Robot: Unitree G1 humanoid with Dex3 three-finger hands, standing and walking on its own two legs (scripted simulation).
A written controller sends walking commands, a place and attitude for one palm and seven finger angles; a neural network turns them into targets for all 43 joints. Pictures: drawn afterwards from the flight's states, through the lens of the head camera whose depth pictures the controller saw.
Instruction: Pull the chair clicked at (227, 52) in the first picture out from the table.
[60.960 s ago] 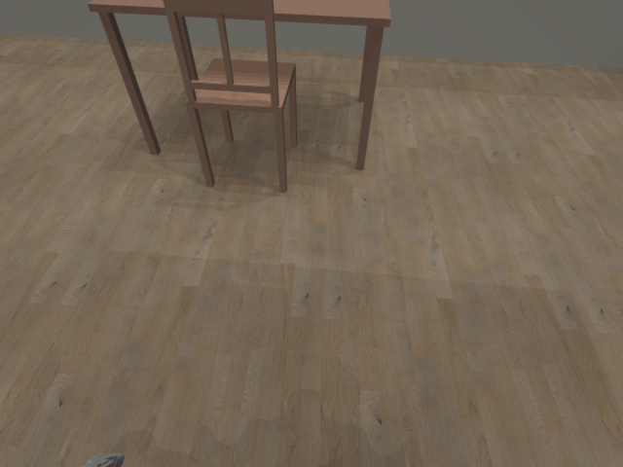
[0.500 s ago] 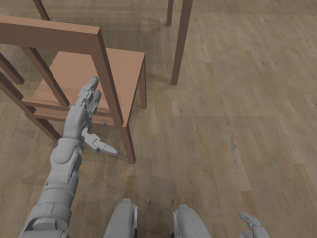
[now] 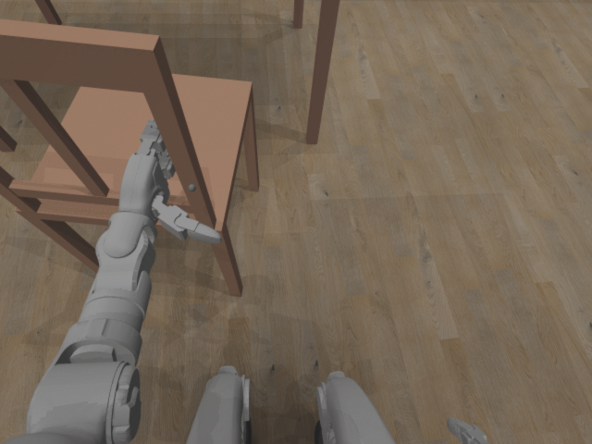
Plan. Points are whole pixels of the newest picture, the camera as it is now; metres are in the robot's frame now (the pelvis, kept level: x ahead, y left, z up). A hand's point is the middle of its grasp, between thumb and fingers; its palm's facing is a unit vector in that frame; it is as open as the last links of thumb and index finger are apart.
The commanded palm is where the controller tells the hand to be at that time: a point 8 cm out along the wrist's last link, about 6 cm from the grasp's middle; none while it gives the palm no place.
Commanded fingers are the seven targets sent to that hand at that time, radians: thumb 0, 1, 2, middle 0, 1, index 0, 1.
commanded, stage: push the fingers through the gap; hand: left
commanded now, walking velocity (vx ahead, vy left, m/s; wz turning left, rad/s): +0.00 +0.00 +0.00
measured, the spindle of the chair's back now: (63, 145) +0.53 +0.32 +0.03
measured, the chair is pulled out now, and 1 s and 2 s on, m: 0.34 0.34 0.36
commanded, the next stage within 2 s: hook a spindle and tug to test in 0.60 s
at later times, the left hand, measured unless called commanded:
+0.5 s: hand (191, 172) +0.48 +0.13 +0.03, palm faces -0.13 -0.99 -0.02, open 16.9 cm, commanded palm +0.46 +0.18 +0.04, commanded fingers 0.00 -0.50 0.30 -0.06 -0.08 -0.06 -0.08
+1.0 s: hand (192, 177) +0.47 +0.13 +0.03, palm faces -0.14 -0.99 -0.02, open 15.9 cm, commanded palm +0.45 +0.17 +0.04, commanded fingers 0.00 -0.44 0.32 -0.34 -0.96 -0.34 -0.96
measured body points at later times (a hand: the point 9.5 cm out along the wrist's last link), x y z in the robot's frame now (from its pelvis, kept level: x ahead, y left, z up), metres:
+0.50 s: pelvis +0.00 +0.00 +0.00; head +0.15 +0.02 +0.42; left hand +0.48 +0.19 +0.03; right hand +0.05 -0.26 -0.12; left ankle +0.05 +0.12 -0.61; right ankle +0.01 -0.12 -0.61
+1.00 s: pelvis +0.00 +0.01 +0.00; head +0.13 +0.03 +0.43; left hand +0.47 +0.18 +0.04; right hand +0.07 -0.25 -0.12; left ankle +0.05 +0.12 -0.61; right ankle +0.01 -0.12 -0.61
